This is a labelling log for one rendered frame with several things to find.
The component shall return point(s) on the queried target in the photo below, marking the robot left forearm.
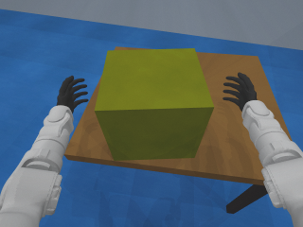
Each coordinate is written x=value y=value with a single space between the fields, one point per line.
x=49 y=147

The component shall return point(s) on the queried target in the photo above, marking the robot right upper arm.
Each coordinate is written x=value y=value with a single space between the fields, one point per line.
x=284 y=184

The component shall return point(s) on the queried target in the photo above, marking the carton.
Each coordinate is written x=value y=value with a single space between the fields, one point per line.
x=153 y=103

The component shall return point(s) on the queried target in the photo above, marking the table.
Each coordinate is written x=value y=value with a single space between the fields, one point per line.
x=226 y=151

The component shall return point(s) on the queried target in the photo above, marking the robot left upper arm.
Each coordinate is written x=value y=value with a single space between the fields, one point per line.
x=32 y=195

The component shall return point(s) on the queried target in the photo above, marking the robot left hand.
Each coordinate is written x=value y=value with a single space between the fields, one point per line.
x=66 y=95

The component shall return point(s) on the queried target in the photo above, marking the robot right hand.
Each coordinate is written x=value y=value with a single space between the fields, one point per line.
x=245 y=87

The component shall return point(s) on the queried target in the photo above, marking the robot right forearm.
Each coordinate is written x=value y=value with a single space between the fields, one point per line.
x=272 y=143

